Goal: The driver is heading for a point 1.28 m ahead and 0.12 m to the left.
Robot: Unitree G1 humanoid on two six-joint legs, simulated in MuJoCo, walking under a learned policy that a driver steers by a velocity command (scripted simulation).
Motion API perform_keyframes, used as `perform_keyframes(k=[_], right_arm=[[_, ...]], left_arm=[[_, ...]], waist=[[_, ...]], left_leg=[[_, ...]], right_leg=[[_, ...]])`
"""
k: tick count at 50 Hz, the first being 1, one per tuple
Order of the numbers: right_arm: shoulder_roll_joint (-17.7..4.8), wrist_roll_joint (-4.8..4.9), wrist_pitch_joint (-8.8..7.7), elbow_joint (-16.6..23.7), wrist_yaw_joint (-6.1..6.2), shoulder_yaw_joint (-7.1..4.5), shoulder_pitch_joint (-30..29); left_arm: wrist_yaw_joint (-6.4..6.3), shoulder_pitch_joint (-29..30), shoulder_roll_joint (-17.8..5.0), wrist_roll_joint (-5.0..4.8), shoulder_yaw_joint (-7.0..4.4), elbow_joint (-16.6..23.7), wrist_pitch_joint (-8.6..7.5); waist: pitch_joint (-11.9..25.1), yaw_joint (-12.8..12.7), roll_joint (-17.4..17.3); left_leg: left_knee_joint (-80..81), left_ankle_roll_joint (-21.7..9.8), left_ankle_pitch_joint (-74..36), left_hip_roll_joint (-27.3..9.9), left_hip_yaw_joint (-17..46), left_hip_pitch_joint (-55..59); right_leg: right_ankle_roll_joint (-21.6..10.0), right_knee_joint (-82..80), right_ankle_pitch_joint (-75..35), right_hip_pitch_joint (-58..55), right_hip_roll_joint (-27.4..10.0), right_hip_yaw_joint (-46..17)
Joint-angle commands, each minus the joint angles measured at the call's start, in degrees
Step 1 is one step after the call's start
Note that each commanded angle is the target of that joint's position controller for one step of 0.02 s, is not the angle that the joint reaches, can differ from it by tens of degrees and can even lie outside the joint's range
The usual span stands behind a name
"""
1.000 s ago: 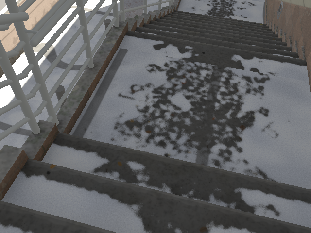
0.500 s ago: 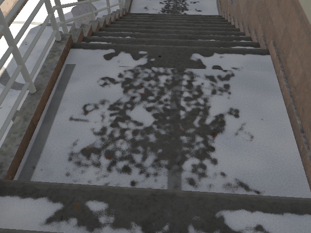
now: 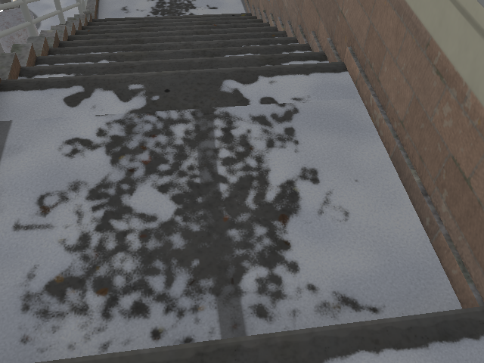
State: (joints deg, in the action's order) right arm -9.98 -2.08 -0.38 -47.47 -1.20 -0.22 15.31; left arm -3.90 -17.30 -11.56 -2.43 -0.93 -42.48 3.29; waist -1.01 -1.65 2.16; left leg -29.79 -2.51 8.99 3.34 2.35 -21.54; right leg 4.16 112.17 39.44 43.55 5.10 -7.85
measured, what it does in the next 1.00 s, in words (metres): steps on the spot: right foot 0.14 m higher, then left foot 0.14 m lower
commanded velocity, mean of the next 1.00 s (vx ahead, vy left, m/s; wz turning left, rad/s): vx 0.03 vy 0.00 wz -0.07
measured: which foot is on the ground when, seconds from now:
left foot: down 0.00-0.74, up 0.76-0.86, down 0.88-1.00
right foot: up 0.00-0.34, down 0.36-0.88, up 0.90-1.00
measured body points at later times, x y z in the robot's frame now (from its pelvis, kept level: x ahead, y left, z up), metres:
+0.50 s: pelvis +0.02 -0.05 +0.02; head +0.01 -0.06 +0.47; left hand +0.17 +0.15 -0.09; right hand +0.05 -0.29 -0.13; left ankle +0.06 +0.05 -0.72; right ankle +0.00 -0.20 -0.58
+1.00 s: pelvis +0.03 -0.10 +0.00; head +0.03 -0.09 +0.45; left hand +0.14 +0.12 -0.13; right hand +0.00 -0.29 -0.15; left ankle +0.04 +0.00 -0.73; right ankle +0.00 -0.23 -0.55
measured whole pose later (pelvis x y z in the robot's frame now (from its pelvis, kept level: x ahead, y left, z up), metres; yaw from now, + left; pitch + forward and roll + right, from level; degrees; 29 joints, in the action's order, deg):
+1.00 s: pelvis +0.03 -0.10 +0.00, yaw +0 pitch +0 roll +0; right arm -5.2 -3.1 0.9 -54.6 1.0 0.7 23.9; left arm -4.1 -12.3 -7.9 -2.8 0.5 -47.4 0.3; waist 0.1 1.6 1.1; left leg -30.0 -2.3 14.6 1.6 -1.0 -15.9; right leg 1.0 93.6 35.5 40.3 2.8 -4.2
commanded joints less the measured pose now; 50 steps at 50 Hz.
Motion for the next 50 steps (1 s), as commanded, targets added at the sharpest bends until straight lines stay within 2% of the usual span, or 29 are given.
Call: perform_keyframes(k=[1, 2, 6, 13, 16, 18, 19, 20, 21, 22, 24, 25, 26, 27, 29, 31, 33, 36, 37, 38, 39, 40, 41, 43, 44, 45, 46, 48, 50], right_arm=[[-9.91, -1.63, -0.42, 5.60, 0.66, -0.59, -3.71], [-9.92, -0.70, -0.53, 4.88, 1.45, -0.79, -1.20], [-4.66, 0.02, 0.36, 0.31, 3.72, 1.21, 9.42], [-6.13, 0.04, 1.51, -0.04, 5.27, 0.40, 13.44], [-7.32, 0.31, 2.26, 1.02, 5.86, -0.38, 10.34], [-7.07, 1.51, 3.22, 1.16, 5.47, -1.18, 6.80], [-5.89, 2.43, 3.68, 2.59, 5.19, -1.31, 7.12], [-5.23, 3.44, 3.75, 5.57, 4.86, -1.47, 3.47], [-4.77, 4.46, 3.27, 7.03, 4.90, -1.78, 0.33], [-1.47, 3.82, 3.01, 5.07, 4.64, -1.17, 4.55], [3.91, 0.81, 2.61, -3.17, 3.31, -0.29, 20.07], [4.18, -0.42, 1.97, -6.58, 2.56, -0.36, 28.00], [1.90, -1.17, 0.78, -8.20, 2.26, -0.33, 30.33], [0.36, -1.06, 0.38, -6.55, 2.35, -0.12, 25.00], [-4.72, -1.30, 1.24, -3.93, 2.83, -0.97, 18.83], [-8.41, -0.74, 2.07, -2.73, 3.86, -1.61, 12.33], [-6.30, -0.40, 2.34, -1.11, 4.55, -0.78, 6.12], [-4.93, 1.62, 2.85, -1.96, 4.93, -1.22, 4.12], [-3.06, 2.69, 3.37, -1.55, 4.88, -1.22, 4.52], [-2.63, 3.29, 3.74, 0.47, 4.64, -1.52, 2.78], [-3.34, 3.71, 3.75, 2.56, 4.58, -2.08, -0.50], [-1.20, 3.49, 3.45, 2.14, 4.33, -1.87, 1.13], [2.21, 2.72, 3.13, -0.38, 3.60, -1.16, 6.10], [5.93, 0.81, 2.26, -7.27, 2.04, -0.58, 18.11], [6.95, -0.11, 1.77, -10.65, 1.32, -0.47, 25.20], [5.11, -0.48, 0.74, -12.50, 1.13, -0.35, 29.80], [3.71, -0.43, 0.36, -10.80, 1.51, 0.32, 24.90], [-2.86, -1.73, 1.06, -7.03, 2.19, -0.52, 17.39], [-6.12, -1.39, 1.49, -5.46, 3.08, -0.98, 10.96]], left_arm=[[-2.12, -1.22, -2.37, 2.11, -0.53, 6.03, 1.02], [-1.99, -2.08, -4.97, 1.38, -1.63, 5.16, 0.11], [-1.14, 1.14, 0.13, 1.51, -0.15, 6.16, -0.64], [-0.21, 8.58, -0.05, 1.62, 0.45, 8.80, -1.03], [0.81, 8.60, 0.35, 1.78, 1.24, 8.69, -1.82], [2.20, 2.01, 1.60, 1.81, 1.62, 5.79, -2.71], [2.35, 2.74, -2.17, 1.53, 0.55, 4.75, -2.95], [1.66, 4.96, -8.34, 2.28, -0.74, 3.72, -3.31], [1.58, 7.01, -7.05, 3.60, 0.00, 4.04, -4.68], [1.58, 10.94, -4.97, 3.29, 0.54, 4.35, -5.51], [1.26, 15.37, 0.74, 0.85, 0.81, 4.28, -5.38], [0.74, 15.62, 2.82, -0.08, 0.88, 3.42, -5.05], [0.74, 14.19, 5.44, -0.49, 1.49, 3.92, -4.98], [0.66, 10.28, 5.49, -0.36, 1.81, 3.95, -4.63], [0.03, 8.59, 3.10, -0.22, 1.79, 4.40, -4.46], [0.05, 8.18, 2.35, -0.15, 1.74, 4.59, -3.26], [0.06, 7.28, 0.65, 1.00, 1.21, 3.86, -1.95], [0.77, 2.66, 1.73, 2.05, 1.55, 1.65, -2.29], [0.89, 2.78, 0.99, 1.60, 1.44, 1.44, -2.77], [0.52, 3.73, -5.19, 1.93, 0.14, 0.64, -3.17], [0.40, 4.22, -6.57, 3.47, 0.03, 0.76, -4.42], [0.47, 6.49, -5.28, 3.50, 0.50, 0.76, -5.51], [0.40, 8.47, -3.50, 2.46, 0.55, 0.90, -6.02], [-0.74, 11.44, -0.30, -0.09, 0.37, 0.02, -5.31], [-0.91, 11.85, 2.18, -0.29, 0.84, -1.17, -4.89], [-0.35, 11.86, 5.45, -0.33, 1.63, -1.14, -4.74], [0.29, 9.02, 6.40, -0.77, 2.01, -0.98, -4.38], [0.00, 6.14, 3.68, -0.78, 1.74, -0.45, -4.09], [-0.52, 7.94, 1.55, -0.21, 1.20, 0.30, -2.97]], waist=[[2.20, -1.65, -5.40], [1.56, -1.11, -5.50], [7.29, 1.60, -7.70], [3.58, 4.04, -10.22], [4.55, 3.35, -11.52], [5.29, 0.04, -14.90], [-0.63, 0.60, -4.01], [-10.41, 1.77, 14.39], [-16.10, 1.88, 16.36], [-15.35, 4.66, 15.65], [-6.53, 9.40, 8.12], [-0.95, 11.82, 3.88], [4.24, 10.24, -5.32], [6.19, 7.11, -11.15], [8.08, 5.72, -10.03], [4.70, 3.16, -10.71], [3.35, 1.44, -8.33], [4.68, -0.24, -10.89], [0.64, -0.61, -5.43], [-8.59, -0.03, 11.15], [-15.21, -0.56, 15.15], [-15.97, 1.64, 13.90], [-13.20, 3.42, 12.52], [-5.37, 7.65, 4.64], [0.04, 10.15, 2.81], [5.66, 10.56, -4.68], [6.71, 7.32, -10.50], [7.35, 4.25, -9.58], [2.70, 2.40, -9.58]], left_leg=[[12.41, -13.20, -22.20, -19.27, 16.96, -3.72], [10.32, -11.35, -22.58, -15.20, 12.79, -2.15], [5.22, -13.09, -26.25, -16.21, 13.48, 11.41], [6.28, -13.88, -15.72, -17.36, 17.27, 12.16], [5.37, -11.78, -18.74, -16.04, 13.51, 7.19], [4.49, -7.44, -16.87, -11.17, 5.35, -4.23], [0.96, -1.57, -2.09, -5.76, -1.83, -7.23], [-8.59, 1.58, 12.26, -0.07, -7.57, -7.95], [-10.82, 1.01, 12.54, 0.38, -2.58, -6.36], [-10.62, -0.11, 5.59, -0.49, -0.76, -4.40], [-3.42, -1.48, -16.29, -3.50, -0.77, 10.91], [1.03, -3.56, -27.55, -6.75, -0.17, 19.77], [1.13, -7.09, -40.07, -12.42, 2.83, 25.83], [-0.08, -11.13, -45.34, -15.71, 7.89, 27.08], [0.84, -13.60, -35.72, -18.14, 10.30, 24.76], [6.36, -15.55, -19.40, -23.28, 17.61, 14.50], [7.83, -12.96, -14.37, -21.23, 15.99, 4.10], [4.03, -8.19, -15.54, -14.42, 5.91, -2.71], [1.21, -3.32, -7.29, -8.89, -1.40, -7.40], [-7.64, 0.72, 8.57, -1.75, -8.39, -8.72], [-11.53, 0.80, 14.69, 0.70, -4.53, -7.26], [-11.86, -0.45, 11.76, 0.20, -1.65, -7.34], [-9.45, -1.32, 4.49, -0.68, -0.47, -4.98], [3.80, -2.19, -15.88, -3.47, -1.91, 13.81], [6.16, -3.17, -21.48, -5.80, -2.42, 23.77], [2.47, -6.20, -34.39, -12.07, 2.08, 32.29], [-0.68, -9.61, -40.93, -15.10, 6.61, 32.33], [1.86, -13.19, -32.63, -18.06, 9.66, 24.81], [7.97, -15.97, -18.13, -23.11, 17.77, 13.34]], right_leg=[[-0.31, 2.16, -8.28, 0.54, -1.97, 0.83], [-0.74, -4.12, -19.07, 1.92, -0.80, -1.15], [0.52, -6.36, -21.20, 9.42, -0.71, -3.79], [2.12, -13.70, -18.39, 8.99, -5.27, -2.23], [1.69, -26.63, -16.33, -2.46, -8.82, 3.59], [-0.49, -44.42, -16.04, -23.54, -8.13, 10.09], [-4.39, -56.08, -17.09, -18.48, -7.19, 5.15], [-9.11, -76.78, -7.62, -3.04, -10.75, -10.03], [-13.08, -84.40, -6.41, 5.92, -12.64, -21.32], [-14.18, -79.90, -10.09, 7.16, -12.33, -20.82], [-10.55, -61.21, -11.70, 7.63, -9.15, -6.39], [-6.59, -45.33, -12.42, 7.06, -4.80, 2.52], [-2.71, -29.93, -12.75, 5.40, -1.23, 9.00], [-1.96, -21.80, 0.18, 6.92, -3.00, 5.71], [-1.98, -15.25, 4.48, 8.03, -3.25, 2.26], [-0.87, -15.20, -5.22, 6.75, -6.92, 0.52], [-0.26, -18.19, -9.49, -2.13, -8.19, 2.18], [-1.68, -35.52, -12.41, -18.06, -8.52, 7.97], [-3.78, -48.14, -13.67, -19.16, -7.92, 6.10], [-7.68, -70.85, -13.22, -7.63, -10.74, -7.20], [-12.21, -83.71, -7.03, 3.46, -12.99, -23.51], [-14.50, -82.36, -9.42, 4.29, -13.19, -26.85], [-14.65, -76.58, -11.75, 3.04, -12.92, -24.31], [-10.64, -59.36, -12.05, 5.23, -9.00, -8.97], [-7.42, -46.80, -14.71, 5.30, -5.65, -0.85], [-3.92, -29.44, -12.64, 7.22, -1.60, 6.35], [-3.33, -20.13, 1.19, 9.88, -2.35, 4.00], [-3.00, -13.38, 2.68, 8.56, -2.31, 1.30], [-1.28, -12.72, -6.91, 8.08, -5.13, -0.87]])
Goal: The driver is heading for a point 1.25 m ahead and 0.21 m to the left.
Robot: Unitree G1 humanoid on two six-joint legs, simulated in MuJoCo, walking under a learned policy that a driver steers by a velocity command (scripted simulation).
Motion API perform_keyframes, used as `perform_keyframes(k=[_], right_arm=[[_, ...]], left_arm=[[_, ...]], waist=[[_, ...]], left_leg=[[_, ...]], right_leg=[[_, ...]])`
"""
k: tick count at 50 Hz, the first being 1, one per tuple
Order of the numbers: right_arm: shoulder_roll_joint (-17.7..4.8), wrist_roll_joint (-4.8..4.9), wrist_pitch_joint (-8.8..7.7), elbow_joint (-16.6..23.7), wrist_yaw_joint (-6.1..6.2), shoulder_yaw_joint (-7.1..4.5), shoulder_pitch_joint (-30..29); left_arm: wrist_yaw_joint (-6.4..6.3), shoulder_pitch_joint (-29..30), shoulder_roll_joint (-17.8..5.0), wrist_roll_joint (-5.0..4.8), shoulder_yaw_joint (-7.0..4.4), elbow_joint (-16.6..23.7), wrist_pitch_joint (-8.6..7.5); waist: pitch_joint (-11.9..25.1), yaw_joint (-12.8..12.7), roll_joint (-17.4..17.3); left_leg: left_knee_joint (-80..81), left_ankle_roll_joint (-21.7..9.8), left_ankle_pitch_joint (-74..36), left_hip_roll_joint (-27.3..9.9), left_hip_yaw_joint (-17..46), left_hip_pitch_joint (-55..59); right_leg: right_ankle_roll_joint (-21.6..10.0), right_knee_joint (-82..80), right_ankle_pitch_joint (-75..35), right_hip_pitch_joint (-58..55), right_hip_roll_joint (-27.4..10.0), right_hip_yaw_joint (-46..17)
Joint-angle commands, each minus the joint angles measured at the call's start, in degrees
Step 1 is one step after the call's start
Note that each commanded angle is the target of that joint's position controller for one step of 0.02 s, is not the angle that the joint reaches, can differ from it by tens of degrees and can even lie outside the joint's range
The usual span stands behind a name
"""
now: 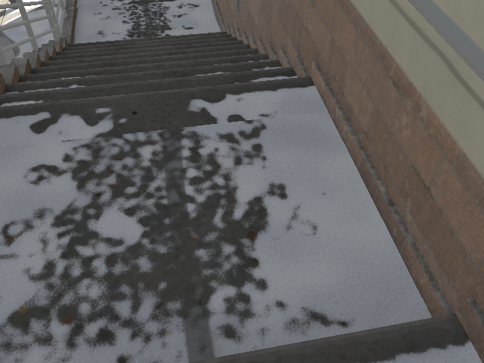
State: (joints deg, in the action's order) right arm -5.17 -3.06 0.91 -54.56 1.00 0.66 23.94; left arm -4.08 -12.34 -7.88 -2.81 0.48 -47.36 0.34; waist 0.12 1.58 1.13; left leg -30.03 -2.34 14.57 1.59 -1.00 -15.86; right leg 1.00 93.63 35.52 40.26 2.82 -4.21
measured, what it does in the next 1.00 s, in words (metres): steps on the spot: right foot 0.14 m higher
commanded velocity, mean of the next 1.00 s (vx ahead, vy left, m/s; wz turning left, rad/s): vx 0.00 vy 0.00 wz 0.00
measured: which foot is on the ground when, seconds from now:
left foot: down 0.00-1.00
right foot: up 0.00-0.14, down 0.16-1.00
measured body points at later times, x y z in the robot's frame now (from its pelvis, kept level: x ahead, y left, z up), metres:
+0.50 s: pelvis +0.01 -0.04 +0.01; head +0.00 -0.04 +0.46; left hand +0.12 +0.14 -0.13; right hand -0.07 -0.22 -0.15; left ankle +0.00 +0.07 -0.73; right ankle -0.03 -0.17 -0.58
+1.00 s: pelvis +0.05 -0.02 +0.02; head +0.06 -0.02 +0.47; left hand +0.18 +0.16 -0.13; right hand -0.12 -0.16 -0.12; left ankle +0.01 +0.07 -0.73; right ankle -0.02 -0.17 -0.58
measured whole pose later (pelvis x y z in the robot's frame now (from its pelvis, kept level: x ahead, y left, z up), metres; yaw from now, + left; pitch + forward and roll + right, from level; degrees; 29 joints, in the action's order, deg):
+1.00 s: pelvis +0.05 -0.02 +0.02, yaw +3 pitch -1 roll -3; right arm 0.0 -1.7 -0.1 -68.6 0.9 3.5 36.1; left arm 0.0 -2.4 -3.5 -3.4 0.0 -60.3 -1.1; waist -0.8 2.3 -2.7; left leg -19.7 -1.8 14.2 -2.0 -1.5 -4.4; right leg -2.2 78.9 22.6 26.9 -2.2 3.1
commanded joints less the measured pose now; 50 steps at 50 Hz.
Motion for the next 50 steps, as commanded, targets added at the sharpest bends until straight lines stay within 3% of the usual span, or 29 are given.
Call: perform_keyframes(k=[1, 5, 8, 9, 10, 11, 12, 14, 15, 16, 17, 18, 19, 20, 21, 23, 24, 26, 28, 30, 32, 36, 44, 46, 50], right_arm=[[-9.06, -0.20, 0.25, 2.36, 1.35, -1.22, 0.04], [-6.15, 1.03, 0.29, 0.32, 2.84, -0.67, 2.83], [-6.18, 1.82, 1.14, -0.34, 3.14, -1.24, 1.10], [-5.30, 2.60, 1.76, 0.24, 3.04, -1.45, 0.77], [-5.01, 2.98, 2.22, 1.24, 2.64, -1.80, 0.83], [-4.66, 3.51, 2.54, 2.84, 2.32, -2.09, 0.45], [-3.20, 3.34, 2.76, 2.28, 2.13, -1.92, 1.70], [3.45, 1.29, 2.94, -3.55, 1.14, -0.35, 14.60], [3.62, 0.36, 2.16, -6.83, 0.66, 0.02, 20.41], [2.14, 0.39, 1.14, -8.02, 0.41, 0.24, 21.74], [0.42, 0.85, 0.69, -7.09, 0.28, 0.39, 17.07], [-1.64, 0.65, 0.76, -5.73, 0.28, 0.34, 12.32], [-4.48, 0.59, 1.11, -4.49, 0.29, -0.16, 6.52], [-5.31, 0.72, 1.34, -2.79, 0.17, -0.23, 1.57], [-4.16, 1.05, 1.48, -2.36, 0.14, 0.00, 0.63], [-1.28, 1.81, 1.54, -3.83, 0.02, 0.47, 5.90], [0.59, 1.94, 1.51, -5.83, 0.09, 0.73, 10.81], [3.79, 1.59, 1.05, -9.25, 0.33, 1.73, 17.59], [2.39, 1.08, 0.54, -9.87, 0.34, 1.99, 16.32], [0.64, 0.85, 0.36, -9.46, 0.08, 1.83, 13.60], [0.74, 1.13, 0.21, -9.99, -0.18, 1.95, 13.96], [2.81, 1.17, -0.39, -12.35, -0.25, 2.68, 18.55], [2.86, 1.02, -0.54, -14.73, -0.16, 3.06, 21.66], [2.29, 1.53, -0.82, -15.39, -0.11, 2.72, 22.02], [2.64, 1.39, -0.84, -16.56, -0.02, 2.47, 23.34]], left_arm=[[-0.61, 3.19, -3.32, 0.75, -0.65, 4.87, 0.64], [-0.58, 1.70, -1.37, 1.29, -0.32, 4.40, 1.08], [0.88, -1.48, -0.18, 1.53, 0.22, 3.04, 0.27], [1.31, -1.69, -0.76, 1.27, 0.21, 2.71, -0.29], [1.41, 0.59, -3.81, 1.19, -0.46, 1.86, -0.57], [1.19, 2.33, -7.29, 2.19, -1.10, 1.49, -1.06], [1.49, 4.46, -4.92, 2.87, -0.37, 1.83, -1.89], [2.27, 9.91, 0.21, 1.03, 0.56, 1.82, -2.70], [2.44, 11.02, 2.43, -0.09, 0.74, 1.88, -2.77], [2.46, 9.95, 2.99, -1.08, 0.73, 1.60, -2.43], [2.25, 6.75, 2.91, -1.28, 0.80, 0.85, -2.01], [1.91, 4.01, 2.73, -0.88, 0.95, 0.12, -1.85], [1.67, 1.37, 2.94, -0.44, 1.16, -0.31, -1.67], [1.30, 0.83, 1.31, -0.04, 0.72, -0.87, -1.44], [0.98, 2.10, 0.10, 0.05, 0.28, -1.46, -1.20], [0.69, 5.54, -0.53, 0.63, 0.02, -2.32, -1.08], [0.92, 7.47, 0.26, 0.60, 0.12, -2.42, -1.38], [1.87, 9.26, 2.59, -0.77, 0.35, -2.70, -1.74], [2.07, 7.90, 3.08, -0.93, 0.18, -3.46, -1.77], [1.78, 6.53, 2.94, -0.44, 0.04, -4.61, -1.73], [1.83, 7.04, 2.66, -0.45, -0.18, -5.62, -1.64], [2.59, 8.69, 2.65, -0.64, -0.57, -7.13, -1.56], [3.69, 11.63, 2.94, -0.74, -0.60, -9.57, -1.87], [3.89, 12.54, 2.76, -0.56, -0.68, -9.74, -2.04], [4.32, 13.95, 2.98, -0.72, -0.55, -10.22, -2.12]], waist=[[0.52, -1.24, -5.69], [1.15, -0.76, -7.33], [2.67, -2.58, -11.54], [0.18, -3.39, -7.29], [-5.77, -1.97, 3.32], [-12.11, -0.09, 12.94], [-13.43, 1.13, 11.56], [-7.80, 6.24, 7.58], [-3.13, 6.58, 2.38], [0.32, 5.17, -2.94], [1.19, 1.99, -6.82], [2.00, -0.43, -8.08], [1.71, -3.42, -9.84], [-0.64, -4.76, -7.94], [-3.27, -4.29, -3.96], [-7.70, -0.45, 3.62], [-8.43, 1.78, 3.19], [-6.13, 2.81, -2.11], [-4.87, 0.44, -6.20], [-4.55, -1.24, -4.18], [-5.03, -1.01, -2.25], [-5.56, 0.24, -5.68], [-4.54, 0.27, -5.84], [-4.77, 0.15, -6.94], [-3.89, 0.47, -6.29]], left_leg=[[9.54, -15.45, -20.00, -20.62, 20.87, 3.10], [7.86, -12.30, -20.52, -15.47, 14.90, 1.63], [5.56, -9.18, -23.17, -11.84, 8.12, -4.90], [4.05, -4.87, -17.27, -7.76, 2.12, -8.86], [-0.58, -0.37, -6.16, -2.61, -3.80, -7.79], [-5.67, 1.03, 2.51, 0.54, -4.66, -6.08], [-6.18, 0.55, 1.69, 0.13, -1.37, -2.03], [-1.82, -0.61, -13.22, -2.91, 0.15, 9.55], [0.76, -2.02, -25.44, -5.63, 0.41, 17.12], [2.35, -4.30, -30.51, -9.14, 1.76, 17.88], [3.42, -6.32, -32.31, -11.24, 4.31, 15.23], [4.27, -7.44, -32.37, -11.99, 4.40, 12.29], [6.07, -7.84, -26.64, -12.56, 4.75, 5.19], [8.25, -6.45, -20.86, -11.66, 3.57, -2.69], [8.98, -3.88, -16.39, -9.51, 0.75, -5.75], [5.60, 0.83, -9.42, -4.80, -4.15, 0.76], [4.39, 1.51, -11.31, -4.23, -4.51, 5.91], [5.87, 0.28, -19.90, -6.64, -2.68, 9.40], [8.06, -2.04, -27.13, -9.36, 0.24, 7.62], [8.80, -2.20, -29.07, -9.59, -0.12, 5.95], [8.85, -1.21, -28.93, -8.95, -1.09, 7.18], [9.11, -1.37, -35.59, -9.81, -0.44, 11.90], [8.40, -1.74, -43.75, -10.53, 0.51, 15.98], [8.50, -1.91, -46.86, -10.75, 0.89, 16.58], [7.18, -2.21, -49.29, -11.01, 1.12, 18.67]], right_leg=[[2.62, 6.33, -5.20, 9.00, -3.14, -4.52], [3.21, -0.49, -8.38, 3.55, -5.37, -1.04], [2.38, -16.14, -7.60, -11.64, -6.79, 4.12], [0.23, -25.87, -9.03, -14.50, -6.25, 3.95], [-3.13, -40.85, -12.29, -6.77, -6.28, -2.18], [-6.54, -54.29, -7.94, 4.19, -9.21, -13.75], [-8.60, -55.53, -5.96, 9.53, -9.48, -18.75], [-6.45, -42.21, -8.75, 10.67, -7.58, -9.82], [-3.17, -29.84, -9.92, 10.12, -4.01, -2.58], [-0.68, -18.92, -9.42, 6.36, -2.01, 2.75], [-0.61, -14.14, -3.27, 3.72, -2.82, 3.10], [-0.61, -12.25, 0.76, 0.33, -3.40, 2.89], [-0.52, -15.15, -1.83, -6.31, -4.66, 4.04], [-0.97, -20.11, -6.81, -11.38, -5.22, 4.86], [-1.92, -25.24, -10.23, -12.44, -4.87, 4.34], [-4.27, -38.00, -17.21, -3.42, -6.12, -1.38], [-4.64, -38.81, -18.08, 1.44, -6.25, -2.80], [-3.60, -30.70, -18.39, 0.40, -5.04, 0.45], [-2.98, -24.91, -14.26, -3.60, -4.76, 2.74], [-2.90, -26.45, -14.64, -6.78, -4.96, 3.02], [-3.24, -29.05, -17.44, -6.62, -5.04, 2.50], [-3.62, -27.32, -16.64, -4.15, -5.23, 2.88], [-3.20, -27.16, -14.29, -4.32, -6.29, 3.91], [-3.29, -26.08, -12.56, -4.13, -6.38, 4.26], [-3.12, -26.27, -11.50, -3.53, -7.01, 4.35]])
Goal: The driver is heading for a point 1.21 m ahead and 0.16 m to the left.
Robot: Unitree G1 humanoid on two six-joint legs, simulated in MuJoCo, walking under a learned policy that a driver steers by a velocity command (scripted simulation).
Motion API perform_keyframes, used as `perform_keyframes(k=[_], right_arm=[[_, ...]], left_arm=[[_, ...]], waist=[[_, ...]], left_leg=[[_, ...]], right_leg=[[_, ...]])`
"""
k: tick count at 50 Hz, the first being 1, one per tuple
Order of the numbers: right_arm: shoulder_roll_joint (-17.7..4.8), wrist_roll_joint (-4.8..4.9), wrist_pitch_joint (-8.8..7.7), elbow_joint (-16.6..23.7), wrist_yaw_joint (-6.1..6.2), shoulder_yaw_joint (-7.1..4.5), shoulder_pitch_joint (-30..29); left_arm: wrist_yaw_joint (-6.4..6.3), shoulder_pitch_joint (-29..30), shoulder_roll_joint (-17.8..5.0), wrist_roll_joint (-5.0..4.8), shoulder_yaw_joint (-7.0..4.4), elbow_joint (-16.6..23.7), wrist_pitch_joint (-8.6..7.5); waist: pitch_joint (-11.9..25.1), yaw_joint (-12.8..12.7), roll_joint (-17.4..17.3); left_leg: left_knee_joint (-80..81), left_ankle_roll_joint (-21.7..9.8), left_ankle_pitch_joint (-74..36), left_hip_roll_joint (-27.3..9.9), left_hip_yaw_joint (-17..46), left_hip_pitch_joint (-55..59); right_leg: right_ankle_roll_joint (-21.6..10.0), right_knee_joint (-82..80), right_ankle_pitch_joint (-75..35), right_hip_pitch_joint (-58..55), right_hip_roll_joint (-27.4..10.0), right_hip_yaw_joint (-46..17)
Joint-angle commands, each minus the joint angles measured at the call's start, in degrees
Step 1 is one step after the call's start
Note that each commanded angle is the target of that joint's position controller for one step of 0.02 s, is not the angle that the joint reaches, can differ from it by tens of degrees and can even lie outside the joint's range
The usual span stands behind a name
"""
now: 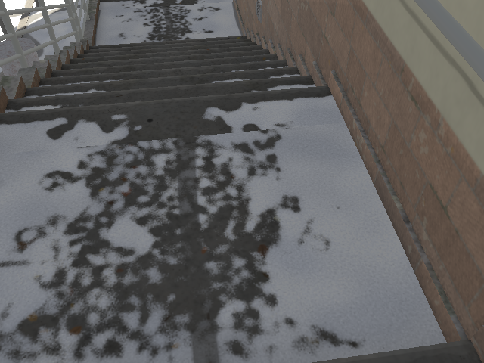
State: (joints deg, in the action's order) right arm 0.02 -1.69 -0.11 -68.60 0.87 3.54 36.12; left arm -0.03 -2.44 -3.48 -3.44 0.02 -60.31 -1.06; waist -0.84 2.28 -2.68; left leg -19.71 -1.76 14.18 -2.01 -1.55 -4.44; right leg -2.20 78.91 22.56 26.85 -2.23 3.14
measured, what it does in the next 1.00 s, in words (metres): walks ahead: left foot 0.14 m lower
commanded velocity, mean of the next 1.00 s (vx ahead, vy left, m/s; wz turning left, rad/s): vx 0.07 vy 0.00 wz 0.00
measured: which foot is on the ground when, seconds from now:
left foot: down 0.00-0.66, up 0.68-0.86, down 0.88-1.00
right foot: down 0.00-0.86, up 0.88-1.00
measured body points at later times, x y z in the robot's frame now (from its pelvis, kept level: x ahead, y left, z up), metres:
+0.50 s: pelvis +0.03 -0.02 -0.01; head +0.04 -0.04 +0.44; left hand +0.22 +0.14 -0.13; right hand -0.16 -0.16 -0.15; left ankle -0.04 +0.09 -0.74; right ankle -0.08 -0.14 -0.60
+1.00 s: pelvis +0.17 -0.02 -0.04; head +0.17 -0.03 +0.41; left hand +0.21 +0.21 -0.19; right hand +0.12 -0.22 -0.20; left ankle +0.18 +0.03 -0.75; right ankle +0.18 -0.14 -0.67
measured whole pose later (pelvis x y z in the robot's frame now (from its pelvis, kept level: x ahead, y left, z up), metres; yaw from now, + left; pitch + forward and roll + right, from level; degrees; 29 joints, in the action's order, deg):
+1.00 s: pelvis +0.17 -0.02 -0.04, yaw -3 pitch +1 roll +1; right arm -4.9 -0.7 -8.1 -61.4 0.1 -1.0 25.4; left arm -0.9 -19.5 -10.8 -0.6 -1.1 -56.8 -5.2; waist 1.9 1.3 1.3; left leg -39.7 -7.1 22.1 6.9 -3.9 -20.5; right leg -4.0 74.9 18.4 38.7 1.1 -2.5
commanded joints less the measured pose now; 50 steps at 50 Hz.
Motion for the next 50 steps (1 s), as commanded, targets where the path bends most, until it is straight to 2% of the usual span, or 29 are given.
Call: perform_keyframes(k=[1, 8, 12, 17, 22, 24, 26, 28, 30, 31, 32, 33, 34, 35, 36, 37, 38, 39, 40, 41, 42, 43, 44, 45, 46, 47, 48, 49, 50], right_arm=[[-2.46, -0.06, 0.08, -2.75, 0.11, -0.43, 11.29], [-2.39, -0.03, -0.02, -3.83, 0.87, -1.20, 11.85], [-2.49, 0.09, -0.52, -4.17, 1.38, -1.63, 12.39], [-2.95, 0.33, -0.66, -4.29, 1.93, -2.34, 11.65], [-2.47, 0.66, -1.67, -5.62, 2.53, -2.91, 12.70], [-2.60, 0.77, -1.90, -5.75, 2.79, -3.19, 12.46], [-2.85, 1.30, -2.21, -5.16, 2.96, -3.52, 10.04], [-3.37, 1.71, -2.80, -4.56, 3.47, -4.05, 7.57], [-3.24, 1.50, -4.19, -5.02, 4.47, -4.71, 8.86], [-3.40, 1.29, -5.04, -5.61, 5.07, -5.32, 9.50], [-3.43, 1.23, -5.87, -4.32, 5.87, -5.83, 5.55], [-5.54, 1.51, -6.61, -0.91, 6.81, -6.89, -6.19], [-8.97, 0.56, -7.39, 3.87, 7.30, -7.32, -17.07], [-3.62, 1.88, -8.49, 8.49, 5.75, -5.80, -17.57], [-2.11, 3.17, -8.83, 8.03, 4.36, -5.29, -14.73], [-2.53, 3.53, -9.67, 7.95, 3.22, -5.24, -13.97], [-2.64, 2.83, -10.43, 7.67, 2.48, -5.59, -14.09], [-2.02, 3.07, -10.58, 7.38, 1.71, -5.45, -10.67], [-2.44, 3.13, -10.88, 7.07, 1.16, -5.41, -8.41], [-1.36, 2.91, -11.10, 6.71, 0.63, -4.98, -4.40], [0.25, 0.34, -11.12, 1.08, -0.25, -5.07, 8.96], [0.45, -0.93, -10.76, -1.70, -0.26, -5.20, 19.81], [-0.92, 0.85, -10.62, -3.19, -0.40, -5.29, 22.59], [-7.93, 0.58, -9.34, -0.73, -0.04, -5.73, 19.41], [-10.36, -0.98, -9.10, 2.31, -0.35, -5.96, 12.12], [-9.87, 1.48, -8.62, 3.89, -0.87, -5.71, 5.72], [-10.48, 3.17, -8.41, 7.43, -1.14, -4.92, -2.44], [-11.91, 2.24, -7.41, 9.59, -1.20, -4.84, -8.15], [-15.25, -1.17, -6.39, 10.60, -1.09, -5.69, -14.13]], left_arm=[[0.40, 4.50, -1.42, -0.18, -0.05, 2.83, -0.75], [0.74, 6.82, -1.38, -0.43, -0.05, 2.65, -0.95], [0.81, 8.76, -1.20, -0.66, -0.20, 2.70, -1.74], [1.20, 10.92, -1.70, -0.77, -0.30, 3.02, -2.21], [1.40, 12.64, -1.07, -0.64, -0.27, 3.86, -3.16], [1.52, 12.99, -0.77, -0.88, -0.14, 4.04, -3.49], [1.56, 12.24, -1.92, -0.96, -0.41, 3.75, -3.82], [1.19, 10.40, -4.29, -1.22, -1.09, 3.09, -4.27], [0.63, 8.43, -5.79, -0.98, -1.59, 2.32, -5.15], [0.62, 6.18, -5.68, -0.87, -1.71, 1.58, -5.59], [0.74, -0.19, -5.91, -0.84, -1.70, 0.01, -6.02], [0.85, -14.20, -6.30, -0.10, -1.53, -3.76, -5.90], [0.47, -24.45, -9.18, 1.05, -1.32, -6.69, -5.96], [0.46, -25.32, -10.32, 2.66, -0.68, -6.99, -7.65], [-0.38, -22.96, -9.49, 2.30, -0.55, -5.50, -8.77], [-1.51, -23.48, -7.85, 1.21, -0.36, -5.17, -8.90], [-2.79, -25.15, -8.04, 0.91, -1.07, -3.81, -8.85], [-3.91, -23.83, -7.50, 1.71, -1.27, -2.18, -7.84], [-4.58, -20.40, -4.83, 1.93, -0.54, 0.36, -7.11], [-5.00, -13.63, -4.49, 2.36, -0.07, 3.68, -6.34], [-4.65, -7.42, -7.57, 2.09, -0.95, 4.85, -6.44], [-4.03, 0.90, -12.84, 1.55, -2.11, 8.82, -6.87], [-2.99, 2.31, -13.19, 0.50, -2.46, 9.25, -7.12], [-1.48, -4.73, -7.20, 2.78, -0.99, 10.32, -6.81], [-0.22, -10.95, -5.54, 1.72, -0.40, 9.71, -6.37], [0.49, -6.95, -4.03, 2.24, 0.36, 10.98, -5.47], [-0.21, -7.62, -6.46, 2.87, -0.22, 10.34, -5.42], [-0.83, -11.12, -7.59, 3.67, -0.74, 9.67, -5.34], [-0.08, -22.54, -7.42, 3.71, -0.74, 6.96, -4.81]], waist=[[-2.85, -0.24, -2.21], [-2.26, 0.16, -1.88], [-1.43, 0.70, -3.63], [-1.09, 1.17, -0.72], [-1.78, 2.17, -2.31], [-1.06, 1.96, 0.21], [-0.87, 1.22, 2.01], [-3.17, 0.66, 2.11], [-5.58, 1.50, 2.10], [-5.74, 0.98, 0.87], [-5.90, -2.90, 3.79], [-6.11, -11.73, 9.87], [-9.23, -16.52, 20.62], [-10.47, -14.13, 27.63], [-11.88, -10.70, 21.13], [-11.84, -9.48, 11.93], [-8.76, -9.58, 6.25], [-6.45, -5.65, 2.95], [-5.97, -3.48, 1.41], [-4.90, 0.94, 1.82], [1.28, 9.03, 1.54], [6.22, 16.06, -0.34], [6.17, 17.34, -2.91], [4.57, 12.08, -18.53], [0.60, 7.10, -6.55], [-5.26, 4.54, 5.54], [-8.95, 2.37, 11.82], [-5.88, -1.29, 9.35], [0.98, -7.55, 0.31]], left_leg=[[-3.26, -2.77, -49.52, -7.40, 1.64, 7.42], [-5.46, -3.25, -51.80, -7.41, 1.98, 8.58], [-7.68, -4.65, -55.89, -8.53, 3.92, 10.55], [-9.64, -4.32, -53.04, -7.36, 3.63, 8.30], [-12.29, -6.75, -55.75, -9.14, 7.91, 9.03], [-14.58, -6.45, -53.53, -8.20, 7.85, 7.45], [-15.97, -4.21, -46.98, -5.20, 4.73, 2.46], [-15.84, -2.07, -38.78, -2.51, 1.46, -1.94], [-18.04, -0.98, -36.21, -1.28, -0.88, -1.63], [-21.07, -0.76, -37.80, -1.26, -1.30, -3.03], [-27.66, 0.63, -35.02, 0.20, -3.49, -7.05], [-38.88, 3.55, -22.51, 3.71, -6.85, -20.83], [-49.66, 2.86, 18.42, 5.09, -5.98, -36.48], [-47.22, 1.26, 19.21, 4.79, 0.61, -43.58], [-45.89, 1.32, 15.17, 1.49, 3.50, -46.59], [-44.02, 1.48, 8.31, 0.82, 2.35, -48.64], [-41.57, 3.06, 1.76, 2.09, 0.51, -48.91], [-39.39, 4.35, -2.81, 1.73, 1.02, -44.05], [-33.09, 5.78, -7.54, 2.51, -0.69, -35.25], [-22.36, 6.37, -15.63, 4.58, -3.61, -17.14], [-23.32, 4.00, -36.97, 7.45, -6.59, 9.30], [-16.47, 2.70, -42.14, 7.83, -6.61, 19.51], [-7.88, -0.11, -46.31, 2.84, -2.68, 20.97], [-0.45, -8.83, -32.74, -15.10, 26.07, 21.82], [-2.63, -14.06, -18.42, -18.00, 37.33, 13.87], [-3.91, -10.62, 1.18, -14.04, 33.71, 7.36], [-4.03, -8.46, 3.04, -9.42, 24.65, -5.85], [-3.44, -8.67, 2.57, -7.70, 21.60, -12.21], [-2.91, -11.86, 3.28, -11.21, 25.16, -20.87]], right_leg=[[0.15, -11.89, 0.69, 9.80, -2.08, -2.92], [0.72, -11.48, 2.47, 10.82, -2.75, -3.17], [0.80, -9.37, 9.78, 13.31, -3.25, -3.98], [0.82, -11.28, 1.81, 12.03, -3.70, -3.95], [1.41, -7.80, 11.71, 15.93, -4.00, -4.94], [2.16, -10.88, 5.50, 14.54, -4.45, -5.43], [2.89, -14.97, -10.86, 10.06, -4.85, -5.09], [3.98, -17.31, -22.72, 8.32, -4.17, -3.40], [6.58, -16.09, -29.04, 10.74, -2.20, -1.21], [7.61, -16.79, -30.27, 9.60, -1.49, -0.65], [8.27, -24.44, -36.21, 6.30, -1.34, -1.68], [5.43, -42.34, -49.52, -6.75, -2.40, -5.60], [-2.46, -54.61, -78.11, -15.46, -5.71, -15.49], [-6.67, -56.31, -79.26, -11.46, -9.78, -31.45], [-8.99, -51.40, -65.95, -10.53, -11.64, -37.32], [-8.55, -45.40, -55.60, -11.18, -10.19, -35.22], [-8.73, -40.30, -52.83, -14.07, -8.69, -35.30], [-9.91, -38.25, -52.26, -8.99, -9.69, -33.96], [-9.03, -35.28, -48.42, -0.53, -8.05, -28.87], [-7.33, -33.94, -44.10, 13.26, -4.18, -20.48], [-5.05, -24.16, -45.81, 27.41, -0.45, -13.33], [-2.52, -13.57, -57.49, 28.29, 0.40, -7.35], [0.22, 1.54, -41.84, 28.06, 3.43, -2.87], [1.13, 18.42, 3.99, 35.69, 8.08, -4.11], [-2.57, 12.63, 2.05, 36.98, 5.63, -14.31], [-2.76, 1.81, 7.75, 39.95, 2.79, -9.84], [-2.00, -6.30, 7.21, 33.45, 2.51, -6.13], [-1.48, -12.16, 3.59, 26.45, 3.03, -2.91], [-1.34, -5.86, -8.02, 16.24, 1.31, -4.48]])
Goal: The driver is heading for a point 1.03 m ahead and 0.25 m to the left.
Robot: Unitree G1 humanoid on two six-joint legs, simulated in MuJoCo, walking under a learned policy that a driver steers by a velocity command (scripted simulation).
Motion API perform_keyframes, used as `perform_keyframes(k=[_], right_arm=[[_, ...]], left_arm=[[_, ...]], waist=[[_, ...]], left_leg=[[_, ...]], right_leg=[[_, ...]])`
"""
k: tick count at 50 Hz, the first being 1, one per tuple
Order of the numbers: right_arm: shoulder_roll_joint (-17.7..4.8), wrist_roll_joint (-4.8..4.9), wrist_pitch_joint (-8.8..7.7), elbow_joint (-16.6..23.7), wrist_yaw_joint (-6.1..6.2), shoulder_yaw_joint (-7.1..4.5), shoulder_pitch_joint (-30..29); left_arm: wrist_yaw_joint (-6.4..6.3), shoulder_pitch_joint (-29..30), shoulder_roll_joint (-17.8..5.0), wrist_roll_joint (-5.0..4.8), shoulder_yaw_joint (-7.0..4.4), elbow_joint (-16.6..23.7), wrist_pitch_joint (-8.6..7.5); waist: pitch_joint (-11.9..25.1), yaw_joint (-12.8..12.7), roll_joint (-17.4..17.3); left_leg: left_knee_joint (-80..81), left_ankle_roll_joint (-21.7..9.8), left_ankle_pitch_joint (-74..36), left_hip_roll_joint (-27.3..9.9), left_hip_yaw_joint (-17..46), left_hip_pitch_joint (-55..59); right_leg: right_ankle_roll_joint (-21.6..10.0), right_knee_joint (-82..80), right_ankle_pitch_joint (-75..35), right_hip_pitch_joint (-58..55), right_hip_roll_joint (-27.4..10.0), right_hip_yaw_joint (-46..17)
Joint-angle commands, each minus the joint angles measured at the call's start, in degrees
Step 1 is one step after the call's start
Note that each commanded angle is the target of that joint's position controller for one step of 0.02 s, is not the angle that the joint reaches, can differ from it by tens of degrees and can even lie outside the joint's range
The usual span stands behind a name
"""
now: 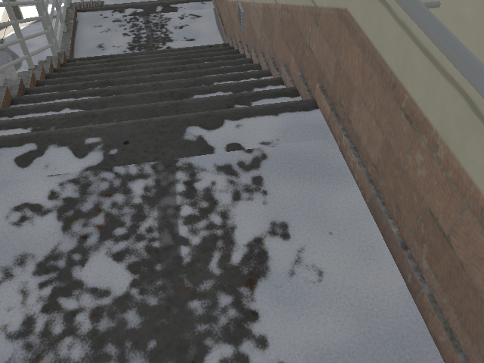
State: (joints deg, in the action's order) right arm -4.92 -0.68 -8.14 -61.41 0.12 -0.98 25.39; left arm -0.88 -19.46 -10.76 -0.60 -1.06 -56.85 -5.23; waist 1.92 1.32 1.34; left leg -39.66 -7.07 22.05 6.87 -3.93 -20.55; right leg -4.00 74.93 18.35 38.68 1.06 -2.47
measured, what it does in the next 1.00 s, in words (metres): goes down: right foot 0.15 m lower, then left foot 0.15 m lower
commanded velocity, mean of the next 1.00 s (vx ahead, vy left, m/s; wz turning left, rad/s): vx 0.47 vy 0.00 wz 0.00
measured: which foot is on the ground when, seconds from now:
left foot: down 0.00-0.28, up 0.30-0.88, down 0.90-1.00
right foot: up 0.00-0.28, down 0.30-0.90, up 0.92-1.00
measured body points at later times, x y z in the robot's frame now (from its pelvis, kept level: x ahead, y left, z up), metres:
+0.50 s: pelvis +0.21 -0.02 -0.14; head +0.21 -0.02 +0.31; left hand +0.22 +0.20 -0.29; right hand +0.26 -0.25 -0.28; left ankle +0.26 +0.15 -0.76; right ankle +0.21 -0.10 -0.86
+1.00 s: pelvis +0.47 +0.13 -0.29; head +0.49 +0.15 +0.16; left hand +0.44 +0.39 -0.44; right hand +0.57 -0.11 -0.42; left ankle +0.50 +0.24 -1.01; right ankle +0.33 -0.04 -0.75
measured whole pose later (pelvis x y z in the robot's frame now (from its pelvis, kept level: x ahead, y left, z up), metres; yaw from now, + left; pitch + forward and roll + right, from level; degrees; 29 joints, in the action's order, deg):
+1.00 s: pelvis +0.47 +0.13 -0.29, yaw -2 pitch +4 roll -1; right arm -11.0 1.2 -2.9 -52.2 -2.7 -2.5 11.4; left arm -1.9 -23.5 -13.6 -3.5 -2.8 -57.5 -5.5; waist 2.2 -3.5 1.8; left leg -38.4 -1.6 16.7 -0.4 -0.8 -25.8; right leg 0.6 109.4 39.3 35.7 -3.3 -6.2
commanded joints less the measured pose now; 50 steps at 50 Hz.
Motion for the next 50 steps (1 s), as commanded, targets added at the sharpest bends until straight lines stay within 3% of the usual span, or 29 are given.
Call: perform_keyframes(k=[1, 2, 5, 11, 13, 14, 15, 16, 17, 18, 19, 20, 21, 23, 26, 28, 30, 33, 36, 37, 41, 43, 44, 45, 46, 47, 48, 49, 50], right_arm=[[-11.14, -3.33, 1.39, 4.39, -0.14, -1.62, -7.08], [-7.29, -0.56, 0.81, 5.30, 0.45, -0.49, -9.05], [-6.37, 2.04, 0.19, 3.78, 1.98, 0.06, -3.42], [-5.58, 3.04, 1.68, -0.12, 3.70, -0.22, 8.34], [-5.18, 2.12, 2.75, -0.59, 4.21, -0.31, 7.72], [-5.48, 1.92, 3.24, -0.50, 3.93, -0.30, 6.02], [-6.22, 1.80, 3.38, -0.18, 3.11, -0.49, 2.10], [-4.68, 2.31, 2.72, 1.24, 1.68, -0.20, 0.40], [-6.05, 2.60, 2.09, 3.78, 0.06, -0.10, 3.12], [-9.63, 2.49, 1.20, 4.89, -0.48, -1.48, 1.43], [-9.24, 2.73, 0.78, 7.46, -0.56, -1.26, 0.60], [-8.72, 3.42, 1.14, 9.86, -0.10, -1.08, -2.38], [-11.64, 2.89, 2.86, 11.01, 0.95, -1.98, -7.04], [-7.04, 0.53, 5.09, 12.23, 1.88, -1.49, -7.95], [-6.74, 0.11, 5.28, 10.79, 1.62, -1.72, -3.46], [-7.64, 0.41, 4.96, 11.09, 0.99, -2.13, -4.62], [-8.95, 0.81, 4.67, 14.52, 0.83, -2.75, -13.60], [-10.31, 1.24, 3.00, 18.99, -0.46, -3.00, -22.09], [-8.57, 0.60, 3.17, 18.97, -2.29, -2.15, -22.63], [-7.12, 1.38, 3.70, 19.26, -2.69, -1.75, -23.43], [-9.15, 3.16, 4.22, 20.54, -3.63, -1.57, -25.65], [-12.29, 3.37, 3.89, 18.04, -3.33, -3.11, -18.73], [-14.84, 2.53, 4.04, 13.61, -2.56, -4.46, -7.34], [-17.41, 1.12, 4.08, 9.39, -1.94, -5.25, 6.16], [-20.59, 0.48, 4.41, 6.48, -2.25, -5.32, 10.80], [-22.41, 2.29, 5.54, 6.67, -2.98, -5.92, 13.57], [-28.02, 3.12, 6.45, 3.79, -2.97, -7.41, 16.19], [-18.98, 2.04, 6.67, 5.08, -2.53, -4.81, 10.77], [-17.09, 0.95, 5.66, 6.46, -2.11, -3.47, 3.00]], left_arm=[[0.89, -12.20, -2.34, 0.21, -0.23, 0.69, 0.07], [1.25, -8.31, -4.10, -0.55, -0.10, 1.97, 0.01], [1.38, 5.46, -4.10, 1.44, 0.62, 6.51, -1.15], [4.63, 20.54, -0.97, -1.16, 2.27, 12.66, -2.19], [5.13, 16.70, -2.21, -1.98, 1.54, 12.32, -2.72], [5.20, 10.27, -2.00, -1.16, 1.05, 10.26, -2.57], [5.08, -2.46, -2.30, 0.22, 0.13, 5.67, -1.90], [4.97, -15.32, -3.92, 1.92, -0.44, 2.21, -1.56], [4.52, -17.63, -5.70, 0.60, -0.69, 2.36, -1.07], [4.08, -15.04, -5.52, 0.39, -0.82, 2.93, 0.17], [3.47, -12.82, -11.78, 0.13, -2.79, 2.18, 0.98], [2.76, -9.85, -12.97, 0.74, -3.63, 1.65, 0.93], [2.45, -2.01, -5.96, 1.96, -0.95, 4.35, 0.58], [1.47, 4.25, -4.81, 1.57, -0.31, 5.02, 0.07], [-0.07, -0.52, -8.65, 1.53, -1.92, 3.08, 0.26], [0.07, -2.31, -8.06, 0.92, -2.04, 2.53, 0.13], [-0.46, -10.88, -4.30, -0.41, -1.55, -1.10, 0.07], [-1.49, -15.39, -6.10, 0.24, -2.26, -1.50, -0.13], [-2.37, -9.12, -6.29, -0.55, -2.04, 1.63, 0.81], [-2.54, -9.06, -7.68, -1.06, -2.46, 1.74, 1.28], [-3.06, -8.51, -8.89, -0.86, -3.21, 2.14, 2.42], [-2.86, -8.13, -9.28, 0.06, -3.74, 1.06, 3.06], [-2.45, -9.08, -7.50, 0.44, -3.22, 0.13, 3.00], [-1.40, -10.36, -5.41, -0.09, -2.95, -1.52, 1.83], [0.15, -16.00, -0.12, -0.01, -1.67, -1.79, -0.13], [1.11, -19.94, -2.35, -2.27, -1.58, -0.78, -2.72], [0.54, -11.28, -1.86, -3.91, -1.04, 5.77, -4.02], [-1.16, 0.48, -3.46, -4.42, -1.18, 7.11, -3.24], [-2.17, 3.75, -3.01, -4.04, -0.87, 9.02, -2.18]], waist=[[0.23, -9.10, -5.00], [-4.38, -8.30, -1.24], [-6.74, -2.55, -2.07], [-10.00, 6.18, -4.63], [-10.08, 3.89, -3.94], [-7.96, 0.72, -1.50], [-3.30, -5.92, 1.86], [6.50, -11.42, 8.35], [13.14, -9.95, 10.95], [11.20, -8.93, 8.95], [10.44, -6.22, 9.20], [8.71, -4.69, 6.53], [-0.01, -1.03, -7.04], [-6.43, 3.00, -5.41], [-1.99, 3.55, 2.07], [-1.06, 3.00, 1.03], [-3.37, -1.84, 2.15], [-3.53, -5.57, 3.25], [-3.35, -5.69, 1.31], [-2.80, -6.71, 2.83], [-5.31, -8.53, 3.83], [-3.50, -4.94, 1.33], [0.70, -0.59, -1.97], [6.59, 5.40, -6.29], [10.68, 3.50, -23.27], [18.56, 4.17, -27.60], [20.75, 4.12, -28.84], [9.01, 5.26, -12.15], [5.24, 1.92, -13.41]], left_leg=[[18.01, -7.26, -1.78, -20.68, 28.22, -17.17], [14.92, -3.65, 6.47, -16.24, 23.00, -18.78], [11.16, -1.58, 8.34, -11.82, 17.53, -14.28], [-3.50, -1.68, 9.76, -11.96, 16.23, -0.51], [-10.55, -2.29, 5.01, -12.73, 18.07, 0.38], [-17.06, -1.54, 3.20, -11.13, 16.57, -5.11], [-31.24, -0.79, 5.45, -7.28, 12.89, -12.62], [-51.83, 2.09, 16.94, -1.83, 4.35, -25.24], [-57.98, 0.92, 15.75, -4.49, 13.74, -37.22], [-58.84, -0.12, 10.65, -5.09, 17.01, -40.06], [-62.97, 1.66, 8.17, -6.22, 14.93, -46.27], [-59.39, 3.21, 4.47, -8.74, 14.51, -50.26], [-47.92, 4.79, -5.71, -10.73, 15.74, -44.47], [-33.62, 8.85, -8.21, -14.67, 13.35, -30.94], [-26.78, 9.30, -18.54, -13.24, 7.64, -16.39], [-27.75, 8.06, -21.12, -13.72, 7.75, -18.46], [-19.48, 6.61, -29.60, -16.01, 13.46, -33.88], [-11.47, 6.07, -29.42, -16.33, 15.39, -42.90], [4.28, 7.53, -43.53, -12.81, 8.74, -18.75], [6.09, 7.90, -43.23, -11.08, 6.96, -11.55], [16.94, 6.90, -39.81, -14.41, 10.05, -10.68], [21.59, 4.77, -40.21, -15.54, 8.19, -1.34], [19.79, 4.70, -37.97, -12.70, 3.35, 10.86], [12.10, 2.48, -45.12, -15.83, 5.30, 30.27], [-5.59, 1.20, -58.33, -20.25, 9.46, 45.85], [-2.03, -5.06, -49.88, -26.33, 23.56, 47.27], [15.16, -11.91, -13.38, -34.28, 42.34, 48.17], [23.21, -10.27, -3.03, -30.88, 43.26, 39.97], [22.76, -11.07, -11.31, -32.13, 43.47, 29.97]], right_leg=[[2.03, 4.25, -14.79, -8.24, -1.94, 2.66], [2.17, -6.35, -25.30, -4.15, -3.97, -2.33], [2.14, -27.09, -41.46, -2.97, -2.81, 0.73], [3.07, -51.84, -44.12, -6.83, -2.38, 3.46], [0.89, -55.06, -42.15, -9.58, -4.48, 1.79], [-0.60, -54.76, -41.44, -19.23, -3.51, 3.31], [-4.18, -50.73, -41.42, -32.37, -4.34, 2.99], [-10.33, -43.13, -49.95, -51.66, -12.43, -2.33], [-13.29, -38.88, -41.46, -64.09, -19.98, -12.28], [-13.35, -40.65, -39.20, -58.94, -20.72, -14.28], [-18.19, -44.60, -21.56, -57.00, -25.41, -23.60], [-21.35, -51.40, -0.05, -51.56, -30.28, -38.49], [-18.51, -57.34, 1.23, -35.12, -27.70, -33.15], [-15.27, -58.88, -6.19, -15.00, -21.19, -24.49], [-11.85, -56.90, -15.83, -8.03, -11.73, -10.43], [-11.83, -54.97, -16.81, -11.87, -12.59, -10.68], [-11.35, -50.97, -7.70, -26.74, -13.65, -14.60], [-11.50, -46.71, -2.42, -37.57, -16.51, -19.66], [-7.60, -42.06, 1.86, -18.25, -10.77, -7.00], [-6.87, -41.56, 3.23, -14.30, -10.33, -5.59], [-4.29, -32.06, 6.18, -22.52, -12.42, -9.20], [-1.94, -21.15, 2.38, -23.13, -12.43, -8.69], [-0.51, -8.91, -0.29, -20.48, -9.15, -5.04], [3.09, 11.63, 8.44, -6.85, -5.15, -1.74], [4.89, 37.23, 33.42, 15.95, -1.67, -1.30], [4.55, 47.19, 29.55, 22.66, -1.56, -5.91], [4.72, 48.56, 23.51, 32.64, -1.37, -1.83], [3.97, 43.46, 16.21, 38.55, -3.86, 2.67], [3.68, 42.85, 11.81, 35.56, -4.99, 2.63]])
